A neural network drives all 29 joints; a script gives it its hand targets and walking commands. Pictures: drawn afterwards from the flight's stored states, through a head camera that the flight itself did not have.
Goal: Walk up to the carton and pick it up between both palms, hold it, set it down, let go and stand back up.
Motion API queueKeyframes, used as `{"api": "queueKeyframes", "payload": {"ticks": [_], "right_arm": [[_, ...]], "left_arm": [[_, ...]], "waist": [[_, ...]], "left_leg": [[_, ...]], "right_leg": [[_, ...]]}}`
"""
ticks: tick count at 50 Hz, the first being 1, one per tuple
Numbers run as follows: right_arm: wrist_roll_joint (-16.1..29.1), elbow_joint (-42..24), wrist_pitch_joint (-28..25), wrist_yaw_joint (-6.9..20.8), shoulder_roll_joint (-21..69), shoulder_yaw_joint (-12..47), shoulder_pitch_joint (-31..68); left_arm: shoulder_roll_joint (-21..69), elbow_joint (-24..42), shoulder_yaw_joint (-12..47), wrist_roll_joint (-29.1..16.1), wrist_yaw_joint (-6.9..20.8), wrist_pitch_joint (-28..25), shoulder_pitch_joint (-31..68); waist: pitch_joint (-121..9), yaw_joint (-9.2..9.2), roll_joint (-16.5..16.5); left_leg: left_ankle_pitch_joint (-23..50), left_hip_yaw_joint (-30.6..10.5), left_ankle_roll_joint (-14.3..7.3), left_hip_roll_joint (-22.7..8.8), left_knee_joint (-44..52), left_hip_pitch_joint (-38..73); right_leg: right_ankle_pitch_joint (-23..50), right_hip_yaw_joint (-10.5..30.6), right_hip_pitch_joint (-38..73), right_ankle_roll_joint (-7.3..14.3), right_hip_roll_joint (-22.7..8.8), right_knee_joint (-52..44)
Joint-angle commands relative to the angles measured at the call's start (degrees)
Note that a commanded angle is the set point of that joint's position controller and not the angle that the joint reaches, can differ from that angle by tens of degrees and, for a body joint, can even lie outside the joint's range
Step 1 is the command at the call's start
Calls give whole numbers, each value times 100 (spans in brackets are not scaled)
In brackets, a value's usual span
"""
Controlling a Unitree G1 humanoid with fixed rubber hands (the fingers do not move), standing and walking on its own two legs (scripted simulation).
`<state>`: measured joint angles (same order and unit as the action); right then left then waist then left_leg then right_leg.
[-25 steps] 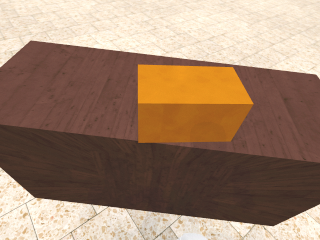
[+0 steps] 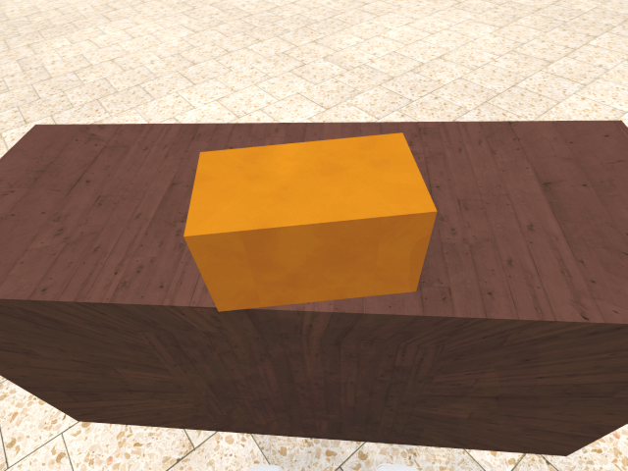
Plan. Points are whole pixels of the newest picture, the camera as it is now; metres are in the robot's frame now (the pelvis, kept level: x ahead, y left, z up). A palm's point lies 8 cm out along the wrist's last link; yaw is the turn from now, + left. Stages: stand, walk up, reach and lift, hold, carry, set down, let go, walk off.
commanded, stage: walk up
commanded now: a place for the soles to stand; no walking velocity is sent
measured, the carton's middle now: (309, 222) +0.46 +0.02 +0.06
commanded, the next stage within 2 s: none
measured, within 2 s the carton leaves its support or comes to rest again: neither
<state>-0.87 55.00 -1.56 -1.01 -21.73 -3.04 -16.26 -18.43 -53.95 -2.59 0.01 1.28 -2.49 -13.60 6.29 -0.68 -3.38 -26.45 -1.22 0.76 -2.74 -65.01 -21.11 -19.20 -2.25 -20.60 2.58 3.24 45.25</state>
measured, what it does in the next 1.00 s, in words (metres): steps on the spot: left foot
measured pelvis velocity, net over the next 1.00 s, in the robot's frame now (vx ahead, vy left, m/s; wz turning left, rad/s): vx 0.04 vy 0.03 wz -0.01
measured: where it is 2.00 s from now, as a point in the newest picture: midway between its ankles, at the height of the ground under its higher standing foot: outside the picture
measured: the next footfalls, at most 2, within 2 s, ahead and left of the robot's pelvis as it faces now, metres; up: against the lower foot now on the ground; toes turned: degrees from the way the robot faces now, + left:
left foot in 0.20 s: +0.10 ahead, +0.14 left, +0.00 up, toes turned +1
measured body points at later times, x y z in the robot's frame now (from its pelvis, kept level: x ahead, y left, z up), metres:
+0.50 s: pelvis +0.03 +0.02 +0.00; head +0.06 +0.03 +0.45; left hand +0.09 +0.32 -0.13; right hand +0.07 -0.30 -0.11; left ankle +0.04 +0.14 -0.70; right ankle +0.07 -0.09 -0.71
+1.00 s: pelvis +0.04 +0.03 +0.01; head +0.06 +0.04 +0.46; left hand +0.10 +0.33 -0.12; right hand +0.14 -0.27 -0.11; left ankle +0.05 +0.14 -0.70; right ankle +0.06 -0.09 -0.70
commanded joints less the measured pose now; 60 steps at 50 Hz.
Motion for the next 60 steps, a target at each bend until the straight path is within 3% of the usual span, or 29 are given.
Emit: {"api": "queueKeyframes", "payload": {"ticks": [1, 7, 8, 10, 11, 12, 13, 15, 17, 20, 22, 23, 25, 26, 28, 33, 34, 35, 36, 37, 40, 42, 43, 45, 48, 52, 54, 58, 60], "right_arm": [[-93, -138, -13, -26, -1495, -391, -342], [-151, -288, -55, -27, -1458, -375, 148], [-158, -167, -109, -41, -1326, -376, -180], [-241, 82, -238, -56, -1291, -454, -855], [-250, 128, -294, -80, -1631, -526, -1147], [-215, -106, -323, -94, -2049, -521, -560], [-188, -249, -331, -90, -2001, -488, -196], [-125, -296, -358, -99, -1678, -435, 117], [-135, -283, -325, -43, -1383, -351, 266], [-117, -395, -229, -15, -1446, -357, 141], [-41, -433, -214, 21, -1355, -311, 492], [41, -567, -153, 41, -1237, -271, 614], [29, -701, -27, -17, -898, -138, 715], [-33, -640, 23, -65, -1294, -243, 774], [-49, -515, -26, -24, -1176, -235, 712], [-105, -263, -122, 2, -1128, -320, 347], [-134, -109, -195, -7, -1159, -355, 79], [-135, -180, -248, -23, -1510, -390, 176], [-78, -213, -281, -2, -1800, -425, 543], [-84, -211, -303, 25, -1626, -371, 612], [-103, -319, -261, 11, -1506, -321, 949], [-47, -316, -222, 11, -1383, -261, 1004], [-11, -375, -199, 27, -1252, -228, 1060], [92, -473, -105, 30, -1039, -125, 1157], [36, -385, -58, 23, -990, -160, 1082], [-44, -165, -224, 35, -1417, -282, 828], [-25, -218, -207, 61, -1444, -234, 1006], [9, -368, -94, 77, -1155, -147, 1426], [19, -323, -22, 80, -902, -89, 1381]], "left_arm": [[-1863, 370, -673, 13, -192, -183, -217], [-2025, 397, -612, 123, -177, -54, -96], [-2062, 418, -624, 132, -155, -54, -34], [-1590, 531, -429, 56, -140, 4, 668], [-1300, 659, -338, 43, -130, 23, 738], [-1010, 586, -257, 37, -168, 54, 852], [-1456, 380, -306, 47, -232, 80, 787], [-1480, 205, -338, 43, -210, -14, 466], [-1409, 96, -349, 52, -148, -120, 181], [-1384, 199, -332, 22, -165, -183, 211], [-1244, 191, -299, 28, -191, -286, -4], [-1550, 104, -335, 110, -233, -325, -315], [-2284, 66, -484, 92, -289, -362, -498], [-2344, 87, -540, 127, -289, -375, -487], [-2209, 121, -524, 79, -331, -341, -256], [-1715, 315, -335, 43, -284, -273, 128], [-1567, 296, -261, -3, -268, -245, 337], [-1297, 455, -161, -72, -253, -227, 554], [-1169, 301, -116, -98, -276, -180, 465], [-1320, 245, -192, -57, -312, -129, 565], [-1405, 204, -206, 14, -254, -164, 214], [-1328, 81, -208, -5, -228, -262, 98], [-1351, 127, -175, 19, -257, -306, -34], [-1931, -35, -294, 55, -312, -414, -75], [-1881, 44, -278, 50, -315, -360, 204], [-1337, 185, -121, -31, -294, -275, 560], [-1352, 41, -147, -21, -304, -247, 510], [-1588, 81, -188, 68, -253, -312, 27], [-1794, -72, -246, 127, -248, -327, 241]], "waist": [[-261, 91, 1206], [-239, 221, 1505], [-323, 53, 1496], [-640, -471, 931], [-751, -682, 122], [-182, -492, -1146], [186, -332, -248], [-94, -204, -213], [-507, -41, -892], [-762, -92, -863], [-797, 202, -678], [-1239, 275, -541], [-910, 316, 960], [-676, 297, 465], [-157, 204, 621], [-868, -100, 916], [-897, -278, 778], [-872, -278, -155], [-659, -153, -317], [-540, -127, -235], [-660, 29, -340], [-787, 147, -276], [-1124, 147, -468], [-1075, 82, 422], [-965, -2, 570], [-1050, -169, 88], [-842, 22, -266], [-898, 182, -126], [-564, 79, 756]], "left_leg": [[93, -279, -253, -158, 365, -1248], [-1010, -110, -412, -37, 1432, -841], [-765, 25, -518, -52, 1791, -293], [467, -41, -658, -31, 3089, 1502], [-877, -1455, -972, -690, 4294, 2056], [-1847, -3755, -1292, -1996, 5337, 1366], [-1739, -3907, -1206, -1969, 5422, 1021], [86, -2978, -1176, -1754, 4799, 1277], [1379, -2068, -1287, -1312, 4180, 1719], [2089, -1702, -1279, -1238, 3779, 1672], [3022, -1081, -1025, -1078, 3166, 1266], [2653, -647, -723, -830, 2396, 680], [-693, 29, -298, 157, 1056, -1588], [-1000, -269, -246, 33, 785, -1627], [-851, -235, -331, -112, 782, -1522], [237, -94, -467, -49, 2848, 167], [1088, -413, -535, -272, 3525, 1073], [1134, -1541, -743, -831, 4191, 1413], [756, -2537, -1153, -1592, 4591, 1190], [1271, -2713, -1494, -1867, 4456, 1297], [2043, -2043, -1387, -1565, 3981, 1356], [3038, -1108, -959, -1136, 3491, 999], [3141, -704, -728, -902, 3146, 918], [1408, -152, -388, -184, 2143, -25], [282, -170, -344, -34, 2537, 137], [2098, -1506, -958, -1082, 3840, 1440], [2041, -1595, -1309, -1372, 3858, 1028], [833, -675, -684, -588, 3338, 25], [241, -203, -420, -110, 2710, 142]], "right_leg": [[7, 2993, 1305, 158, -1718, -2898], [-1634, 3066, 739, 908, -1917, -2804], [-928, 2825, 271, 1077, -1957, -2423], [-178, 1879, -1078, 630, -1514, -1419], [-807, 1134, -1863, 189, -783, -139], [-1343, 303, -2562, -119, -46, 899], [-1182, 989, -2318, -11, -66, 1234], [-989, 839, -1877, -61, -370, 1166], [-1125, 429, -1436, -103, -460, 665], [-1077, 268, -867, -102, -433, -50], [299, 287, 49, 19, -461, -1437], [807, 805, 1141, 42, -647, -1857], [438, 3836, 1902, 896, -2204, -2578], [252, 4130, 1738, 1188, -2471, -2564], [463, 3573, 1253, 1291, -2243, -2416], [2031, 2442, 860, 876, -1728, -1517], [2029, 1995, 48, 671, -1542, -1054], [1477, 1312, -743, 199, -913, -511], [102, 629, -904, -32, -227, 79], [-1175, 450, -1019, -84, -182, 467], [-1113, 460, -633, -61, -483, -87], [599, 437, 173, -32, -492, -948], [1555, 784, 704, 72, -607, -1105], [2468, 2488, 1088, 608, -1537, -1586], [2355, 2791, 1006, 1039, -1839, -1606], [1648, 970, -201, 25, -526, -432], [422, 505, -80, -25, -392, -204], [625, 1532, 814, 339, -789, -1264], [62, 2486, 254, 707, -1402, -2030]]}}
